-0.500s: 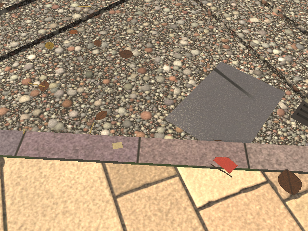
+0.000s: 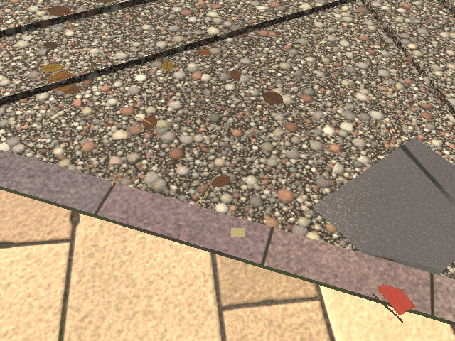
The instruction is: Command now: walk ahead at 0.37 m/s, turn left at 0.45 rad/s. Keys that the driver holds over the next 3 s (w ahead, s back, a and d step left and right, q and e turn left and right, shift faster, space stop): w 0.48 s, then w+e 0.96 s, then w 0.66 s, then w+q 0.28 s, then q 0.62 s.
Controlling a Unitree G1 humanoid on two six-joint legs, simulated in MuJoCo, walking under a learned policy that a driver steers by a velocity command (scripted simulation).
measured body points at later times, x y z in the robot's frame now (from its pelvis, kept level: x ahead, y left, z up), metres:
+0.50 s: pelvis +0.22 -0.04 -0.01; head +0.25 -0.05 +0.44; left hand +0.19 +0.21 -0.13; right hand +0.43 -0.26 -0.11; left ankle +0.35 +0.12 -0.70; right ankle +0.12 -0.16 -0.75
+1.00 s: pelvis +0.51 +0.01 -0.01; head +0.52 +0.00 +0.44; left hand +0.74 +0.18 -0.11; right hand +0.45 -0.23 -0.15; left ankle +0.42 +0.11 -0.75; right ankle +0.67 -0.16 -0.69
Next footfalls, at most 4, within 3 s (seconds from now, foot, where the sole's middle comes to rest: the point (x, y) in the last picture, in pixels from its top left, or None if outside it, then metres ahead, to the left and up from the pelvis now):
0.16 right None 0.16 -0.15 -0.79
0.62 left None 0.46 0.12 -0.79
1.16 right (261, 262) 0.75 -0.17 -0.79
1.68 left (221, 195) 1.14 -0.06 -0.94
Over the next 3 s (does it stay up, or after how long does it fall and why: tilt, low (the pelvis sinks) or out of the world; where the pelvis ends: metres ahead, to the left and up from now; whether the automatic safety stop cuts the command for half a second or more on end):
stays up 1.48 -0.31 -0.17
